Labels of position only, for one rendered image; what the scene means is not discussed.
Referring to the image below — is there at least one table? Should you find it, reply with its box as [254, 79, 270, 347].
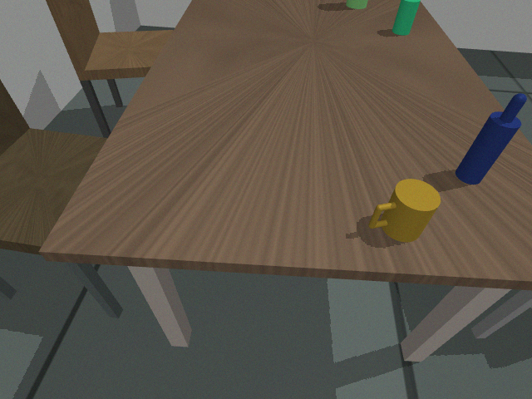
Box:
[39, 0, 532, 362]

